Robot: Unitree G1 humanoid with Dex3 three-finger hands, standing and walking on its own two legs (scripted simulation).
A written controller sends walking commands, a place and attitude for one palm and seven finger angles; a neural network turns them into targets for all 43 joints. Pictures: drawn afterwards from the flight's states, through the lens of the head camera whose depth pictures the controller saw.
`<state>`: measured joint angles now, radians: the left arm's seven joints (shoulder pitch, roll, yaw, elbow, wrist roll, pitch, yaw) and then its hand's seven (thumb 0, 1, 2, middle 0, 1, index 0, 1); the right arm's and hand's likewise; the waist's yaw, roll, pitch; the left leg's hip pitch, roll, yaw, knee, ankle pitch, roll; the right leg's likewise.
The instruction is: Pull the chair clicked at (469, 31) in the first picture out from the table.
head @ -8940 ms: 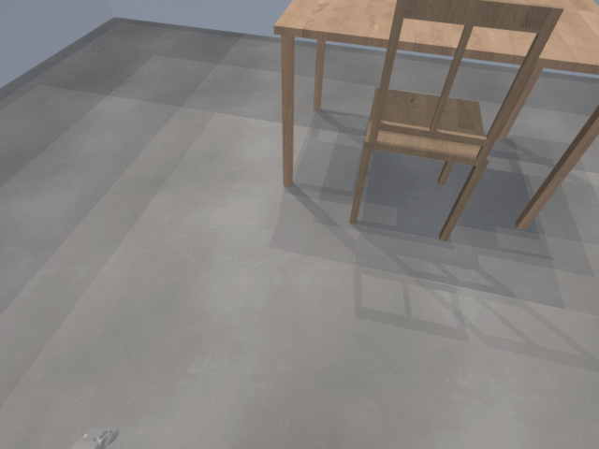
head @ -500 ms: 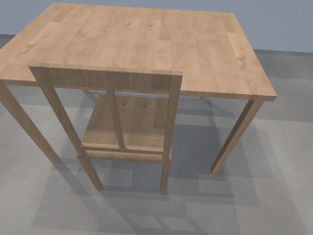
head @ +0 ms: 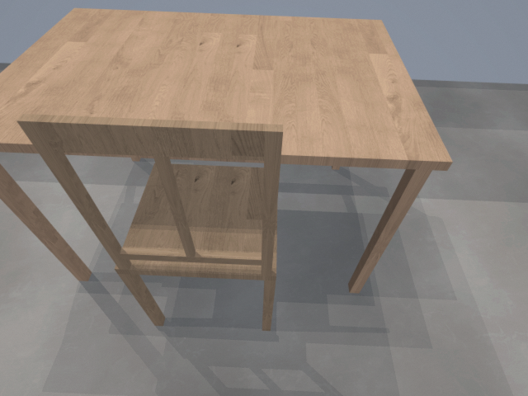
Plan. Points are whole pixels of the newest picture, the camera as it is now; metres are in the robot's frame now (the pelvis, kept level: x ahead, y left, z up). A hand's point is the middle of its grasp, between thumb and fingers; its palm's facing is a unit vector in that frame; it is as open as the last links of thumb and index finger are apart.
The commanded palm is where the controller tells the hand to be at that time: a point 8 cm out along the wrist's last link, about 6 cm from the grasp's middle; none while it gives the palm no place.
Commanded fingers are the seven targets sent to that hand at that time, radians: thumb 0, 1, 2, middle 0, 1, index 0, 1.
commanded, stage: come to a stop and stand still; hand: left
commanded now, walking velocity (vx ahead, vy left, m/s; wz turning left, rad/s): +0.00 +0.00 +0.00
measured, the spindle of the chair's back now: (178, 212) +0.47 +0.21 -0.06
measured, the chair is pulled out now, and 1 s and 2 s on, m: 0.00 0.00 0.00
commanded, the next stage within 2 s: look again from close up in 0.34 s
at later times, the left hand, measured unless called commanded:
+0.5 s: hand out of the picture -0.01 +0.15 -0.18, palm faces +0.03 -0.99 -0.17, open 7.3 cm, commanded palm none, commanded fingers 0.00 0.90 0.90 -0.20 -0.30 -0.20 -0.30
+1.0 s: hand out of the picture -0.01 +0.15 -0.18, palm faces +0.04 -0.99 -0.16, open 7.4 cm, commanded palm none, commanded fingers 0.00 0.90 0.90 -0.20 -0.30 -0.20 -0.30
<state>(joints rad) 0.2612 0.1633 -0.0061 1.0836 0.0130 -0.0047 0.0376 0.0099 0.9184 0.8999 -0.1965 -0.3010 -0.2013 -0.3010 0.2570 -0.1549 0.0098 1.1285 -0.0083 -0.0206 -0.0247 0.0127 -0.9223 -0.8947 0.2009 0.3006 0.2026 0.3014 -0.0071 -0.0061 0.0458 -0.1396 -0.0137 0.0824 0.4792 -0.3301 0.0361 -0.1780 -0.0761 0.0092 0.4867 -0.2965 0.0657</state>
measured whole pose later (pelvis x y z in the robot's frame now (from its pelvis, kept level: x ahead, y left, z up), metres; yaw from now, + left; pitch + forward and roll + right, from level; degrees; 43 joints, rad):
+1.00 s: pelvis +0.00 -0.02 +0.00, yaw +1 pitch -1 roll +0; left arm 0.30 0.15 0.00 1.11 0.01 -0.02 0.04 0.01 0.91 0.90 -0.20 -0.30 -0.20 -0.30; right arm 0.28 -0.12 0.01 1.16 -0.01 -0.03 -0.03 0.01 -0.93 -0.89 0.20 0.30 0.20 0.30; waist 0.00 -0.03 0.03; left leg -0.13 0.01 0.06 0.43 -0.29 0.01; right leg -0.16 -0.05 -0.02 0.43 -0.26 0.04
